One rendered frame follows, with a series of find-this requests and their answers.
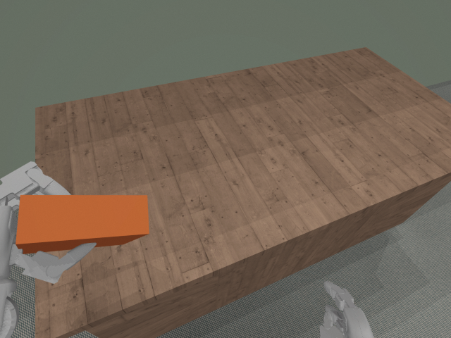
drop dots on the left robot hand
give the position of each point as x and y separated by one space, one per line
30 180

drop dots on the table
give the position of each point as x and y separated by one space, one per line
250 176

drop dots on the left robot forearm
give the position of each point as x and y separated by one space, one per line
9 312

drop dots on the sponge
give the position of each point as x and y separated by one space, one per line
63 222

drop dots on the right robot hand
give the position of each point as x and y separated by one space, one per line
351 323

